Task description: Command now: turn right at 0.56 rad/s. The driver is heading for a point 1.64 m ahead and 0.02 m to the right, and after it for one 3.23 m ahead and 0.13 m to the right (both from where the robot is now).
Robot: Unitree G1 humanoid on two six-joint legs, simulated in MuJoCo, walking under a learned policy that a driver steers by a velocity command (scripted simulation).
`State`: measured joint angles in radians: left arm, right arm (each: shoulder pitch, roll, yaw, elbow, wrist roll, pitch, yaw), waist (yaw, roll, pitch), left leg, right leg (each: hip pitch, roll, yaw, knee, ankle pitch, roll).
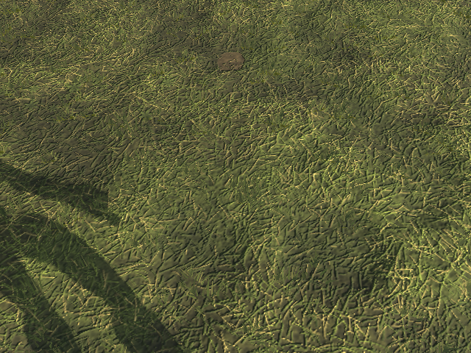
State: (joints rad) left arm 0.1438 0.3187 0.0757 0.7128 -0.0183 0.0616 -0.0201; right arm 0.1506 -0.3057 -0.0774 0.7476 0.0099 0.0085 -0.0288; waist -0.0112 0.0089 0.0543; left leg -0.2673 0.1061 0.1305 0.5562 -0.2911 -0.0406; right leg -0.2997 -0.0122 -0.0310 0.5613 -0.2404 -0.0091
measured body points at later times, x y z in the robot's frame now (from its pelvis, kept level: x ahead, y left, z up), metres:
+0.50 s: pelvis +0.02 +0.01 +0.00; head +0.04 +0.01 +0.45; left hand +0.23 +0.24 -0.10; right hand +0.10 -0.30 -0.09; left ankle +0.05 +0.13 -0.73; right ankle +0.01 -0.10 -0.73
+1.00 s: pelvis +0.03 +0.01 +0.01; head +0.04 +0.01 +0.46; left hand +0.19 +0.25 -0.12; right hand +0.09 -0.27 -0.11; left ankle +0.05 +0.13 -0.73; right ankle +0.00 -0.11 -0.73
